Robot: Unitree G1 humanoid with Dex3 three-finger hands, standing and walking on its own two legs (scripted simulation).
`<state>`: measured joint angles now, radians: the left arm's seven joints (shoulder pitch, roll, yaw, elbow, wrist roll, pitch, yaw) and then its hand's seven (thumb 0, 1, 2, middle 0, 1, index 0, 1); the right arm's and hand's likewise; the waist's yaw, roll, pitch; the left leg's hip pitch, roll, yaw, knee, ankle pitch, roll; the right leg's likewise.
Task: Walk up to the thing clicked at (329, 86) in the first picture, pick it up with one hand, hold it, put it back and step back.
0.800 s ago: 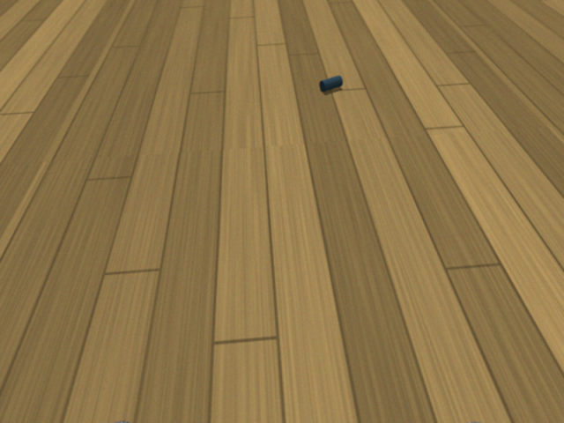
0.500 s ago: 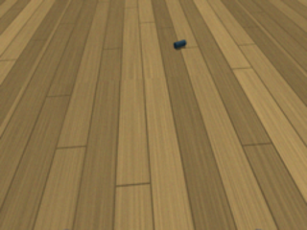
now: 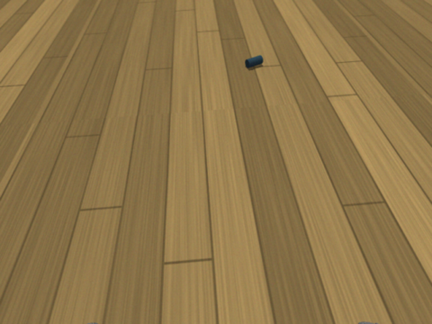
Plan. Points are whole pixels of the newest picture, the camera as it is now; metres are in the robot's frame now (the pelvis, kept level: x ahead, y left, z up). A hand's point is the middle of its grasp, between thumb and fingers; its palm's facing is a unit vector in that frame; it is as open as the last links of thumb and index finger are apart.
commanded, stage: stand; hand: left
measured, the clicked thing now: (254, 61) +2.14 -0.31 -0.75
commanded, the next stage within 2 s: walk up in 0.32 s
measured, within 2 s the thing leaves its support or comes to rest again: neither
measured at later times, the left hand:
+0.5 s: hand out of the picture +0.09 +0.29 -0.15, palm faces +0.13 -0.94 -0.30, open 7.4 cm
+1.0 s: hand (108, 236) +0.33 +0.30 -0.15, palm faces +0.12 -0.95 -0.28, open 7.4 cm
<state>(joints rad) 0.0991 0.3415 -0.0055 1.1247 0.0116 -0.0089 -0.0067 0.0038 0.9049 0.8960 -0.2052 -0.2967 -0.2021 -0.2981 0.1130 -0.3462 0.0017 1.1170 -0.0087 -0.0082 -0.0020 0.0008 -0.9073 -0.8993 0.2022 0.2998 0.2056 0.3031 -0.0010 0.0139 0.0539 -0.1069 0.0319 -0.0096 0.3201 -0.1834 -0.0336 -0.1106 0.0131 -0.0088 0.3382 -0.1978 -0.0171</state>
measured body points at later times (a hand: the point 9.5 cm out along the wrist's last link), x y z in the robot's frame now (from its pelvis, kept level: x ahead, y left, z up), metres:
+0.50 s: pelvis +0.02 +0.01 -0.01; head +0.02 +0.03 +0.44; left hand +0.08 +0.34 -0.13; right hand +0.10 -0.32 -0.11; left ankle +0.03 +0.13 -0.72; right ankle -0.01 -0.11 -0.75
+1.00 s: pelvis +0.25 +0.00 -0.02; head +0.24 +0.03 +0.43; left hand +0.32 +0.35 -0.13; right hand +0.29 -0.34 -0.11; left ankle +0.09 +0.15 -0.75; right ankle +0.44 -0.15 -0.72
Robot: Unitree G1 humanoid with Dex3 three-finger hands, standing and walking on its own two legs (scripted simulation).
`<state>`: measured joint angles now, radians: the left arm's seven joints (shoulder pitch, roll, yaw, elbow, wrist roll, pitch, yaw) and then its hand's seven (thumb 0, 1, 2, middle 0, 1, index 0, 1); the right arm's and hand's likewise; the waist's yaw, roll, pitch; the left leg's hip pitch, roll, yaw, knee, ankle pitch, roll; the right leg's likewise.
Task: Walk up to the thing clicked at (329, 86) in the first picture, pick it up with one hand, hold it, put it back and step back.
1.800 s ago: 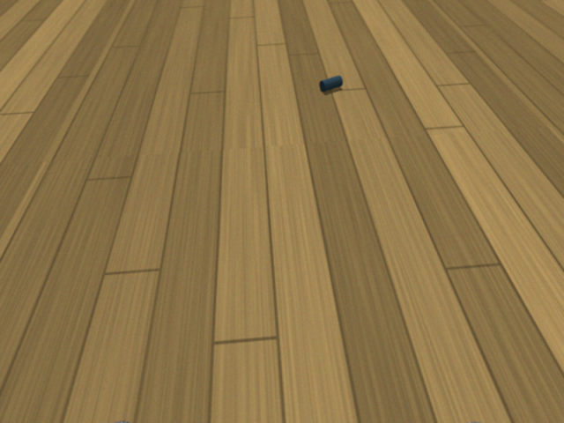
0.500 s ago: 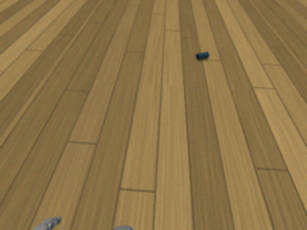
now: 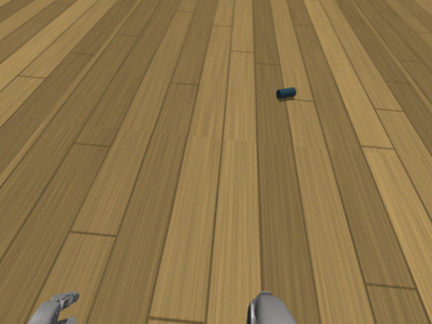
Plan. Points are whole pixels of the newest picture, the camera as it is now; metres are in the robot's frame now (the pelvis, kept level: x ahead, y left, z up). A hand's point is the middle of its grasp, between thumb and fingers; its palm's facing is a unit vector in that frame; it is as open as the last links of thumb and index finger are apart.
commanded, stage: walk up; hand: left
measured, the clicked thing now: (286, 93) +1.81 -0.65 -0.73
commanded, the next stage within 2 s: none
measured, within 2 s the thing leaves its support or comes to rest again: neither
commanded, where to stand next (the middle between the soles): +1.58 -0.96 m, yaw +14 degrees
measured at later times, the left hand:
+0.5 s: hand (139, 252) +0.30 +0.19 -0.17, palm faces +0.11 -0.94 -0.31, open 7.4 cm
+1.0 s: hand (202, 131) +0.69 +0.04 -0.12, palm faces +0.07 -0.94 -0.34, open 7.4 cm
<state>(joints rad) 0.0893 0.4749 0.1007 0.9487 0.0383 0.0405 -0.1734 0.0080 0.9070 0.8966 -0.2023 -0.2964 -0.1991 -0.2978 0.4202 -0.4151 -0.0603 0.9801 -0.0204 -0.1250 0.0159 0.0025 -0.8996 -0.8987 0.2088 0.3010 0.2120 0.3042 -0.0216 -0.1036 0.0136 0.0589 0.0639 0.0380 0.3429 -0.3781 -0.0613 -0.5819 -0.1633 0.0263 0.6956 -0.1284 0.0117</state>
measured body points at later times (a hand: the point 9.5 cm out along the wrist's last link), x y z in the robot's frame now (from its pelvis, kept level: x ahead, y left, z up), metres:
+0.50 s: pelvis +0.31 -0.10 -0.02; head +0.32 -0.06 +0.43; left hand +0.30 +0.24 -0.15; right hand +0.46 -0.42 -0.08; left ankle +0.42 +0.00 -0.73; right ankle +0.19 -0.18 -0.71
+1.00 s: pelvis +0.57 -0.25 -0.01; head +0.58 -0.25 +0.44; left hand +0.68 +0.08 -0.10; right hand +0.63 -0.60 -0.12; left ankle +0.49 -0.06 -0.65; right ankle +0.66 -0.37 -0.73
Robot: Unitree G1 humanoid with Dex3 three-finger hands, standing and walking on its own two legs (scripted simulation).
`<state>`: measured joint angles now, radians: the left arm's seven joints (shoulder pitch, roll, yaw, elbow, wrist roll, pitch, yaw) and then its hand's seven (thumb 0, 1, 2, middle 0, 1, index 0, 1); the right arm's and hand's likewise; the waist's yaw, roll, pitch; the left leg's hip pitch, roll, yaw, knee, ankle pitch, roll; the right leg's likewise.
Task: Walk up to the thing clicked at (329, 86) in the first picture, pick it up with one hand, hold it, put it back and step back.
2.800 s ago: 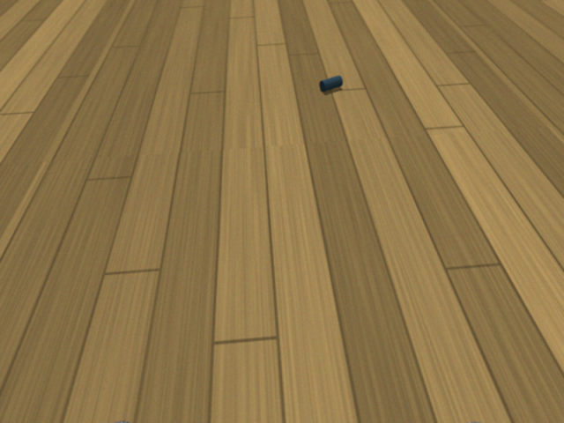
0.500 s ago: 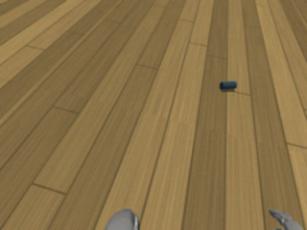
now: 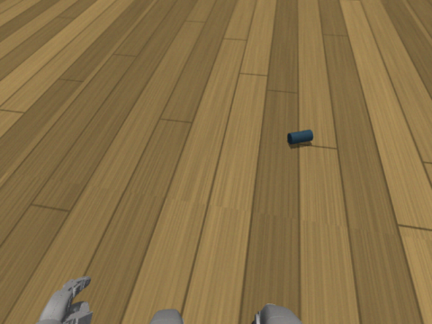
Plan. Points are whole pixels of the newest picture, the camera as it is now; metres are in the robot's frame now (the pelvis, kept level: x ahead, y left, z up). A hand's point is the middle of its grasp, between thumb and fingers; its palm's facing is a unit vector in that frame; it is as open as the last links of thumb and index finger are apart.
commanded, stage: walk up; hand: left
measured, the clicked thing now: (300, 137) +1.19 -0.51 -0.72
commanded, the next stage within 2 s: none
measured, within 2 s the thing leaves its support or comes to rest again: neither
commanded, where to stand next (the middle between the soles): +0.94 -0.80 m, yaw +8 degrees
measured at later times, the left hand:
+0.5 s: hand (158, 254) +0.28 +0.16 -0.15, palm faces -0.04 -0.96 -0.27, open 7.4 cm
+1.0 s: hand (228, 204) +0.41 -0.01 -0.14, palm faces +0.06 -0.94 -0.34, open 7.4 cm
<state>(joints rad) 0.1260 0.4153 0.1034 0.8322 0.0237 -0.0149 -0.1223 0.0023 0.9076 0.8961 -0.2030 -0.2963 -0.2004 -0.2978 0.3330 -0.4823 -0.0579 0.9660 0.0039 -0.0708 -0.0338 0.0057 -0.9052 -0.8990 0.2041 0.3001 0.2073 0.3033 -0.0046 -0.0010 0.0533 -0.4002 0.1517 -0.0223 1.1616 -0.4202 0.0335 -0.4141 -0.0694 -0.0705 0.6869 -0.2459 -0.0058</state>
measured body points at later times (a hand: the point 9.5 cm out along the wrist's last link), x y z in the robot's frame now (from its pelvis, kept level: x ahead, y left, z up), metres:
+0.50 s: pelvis +0.21 -0.11 +0.00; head +0.22 -0.07 +0.45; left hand +0.28 +0.21 -0.13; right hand +0.27 -0.46 -0.06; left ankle +0.25 +0.04 -0.72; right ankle +0.26 -0.26 -0.66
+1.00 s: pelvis +0.39 -0.30 +0.00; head +0.41 -0.27 +0.45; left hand +0.40 +0.03 -0.12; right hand +0.49 -0.62 -0.09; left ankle +0.48 -0.21 -0.71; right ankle +0.37 -0.37 -0.72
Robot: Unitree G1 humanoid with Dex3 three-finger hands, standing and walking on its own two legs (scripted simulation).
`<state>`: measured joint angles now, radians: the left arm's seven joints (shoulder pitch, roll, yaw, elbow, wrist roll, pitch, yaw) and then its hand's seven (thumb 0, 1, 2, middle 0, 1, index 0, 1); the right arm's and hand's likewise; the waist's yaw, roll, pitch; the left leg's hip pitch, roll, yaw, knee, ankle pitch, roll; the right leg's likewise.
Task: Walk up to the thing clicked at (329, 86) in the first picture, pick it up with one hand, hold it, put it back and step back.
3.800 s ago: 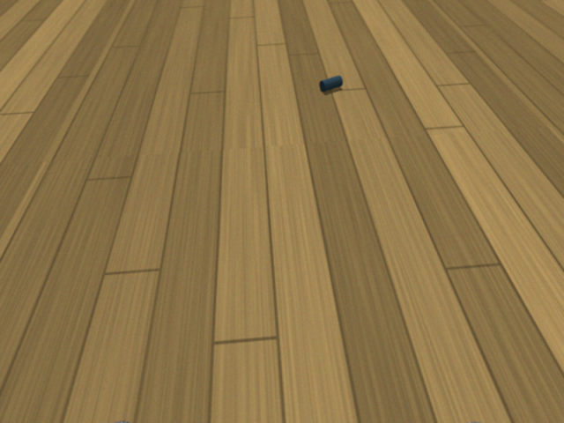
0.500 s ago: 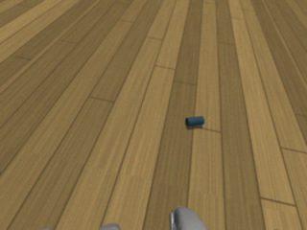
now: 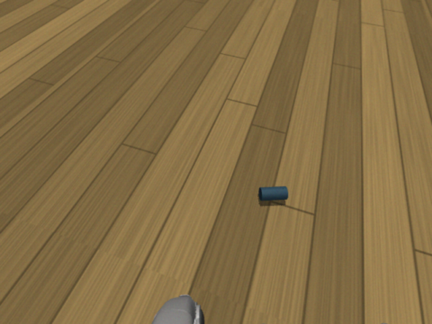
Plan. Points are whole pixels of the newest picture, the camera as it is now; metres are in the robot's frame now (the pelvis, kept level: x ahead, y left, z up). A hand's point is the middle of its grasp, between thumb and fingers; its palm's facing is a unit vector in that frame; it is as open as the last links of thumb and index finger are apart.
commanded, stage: walk up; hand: left
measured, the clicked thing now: (273, 193) +0.79 -0.25 -0.72
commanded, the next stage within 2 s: none
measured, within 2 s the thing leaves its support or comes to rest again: neither
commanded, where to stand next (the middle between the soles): +0.52 -0.54 m, yaw +5 degrees
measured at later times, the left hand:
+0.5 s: hand (190, 276) +0.21 +0.09 -0.14, palm faces -0.01 -0.92 -0.38, open 7.4 cm
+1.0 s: hand (261, 234) +0.33 -0.08 -0.15, palm faces -0.08 -0.95 -0.31, open 7.4 cm
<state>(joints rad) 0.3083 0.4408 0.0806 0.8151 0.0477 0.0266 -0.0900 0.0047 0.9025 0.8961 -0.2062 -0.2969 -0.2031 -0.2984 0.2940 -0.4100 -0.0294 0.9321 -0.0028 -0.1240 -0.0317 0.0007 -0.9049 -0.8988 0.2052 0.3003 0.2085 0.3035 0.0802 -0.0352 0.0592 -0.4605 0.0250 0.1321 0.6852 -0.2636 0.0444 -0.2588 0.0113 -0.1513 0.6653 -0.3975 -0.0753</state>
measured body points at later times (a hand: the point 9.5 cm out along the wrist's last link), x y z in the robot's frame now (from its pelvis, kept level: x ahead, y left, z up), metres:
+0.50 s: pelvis +0.13 -0.20 -0.02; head +0.14 -0.20 +0.43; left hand +0.21 +0.14 -0.11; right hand +0.17 -0.58 -0.10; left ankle +0.13 -0.04 -0.67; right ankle +0.17 -0.33 -0.72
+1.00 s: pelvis +0.24 -0.36 +0.00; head +0.26 -0.32 +0.45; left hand +0.33 -0.03 -0.13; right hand +0.26 -0.72 -0.07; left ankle +0.27 -0.18 -0.72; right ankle +0.33 -0.55 -0.68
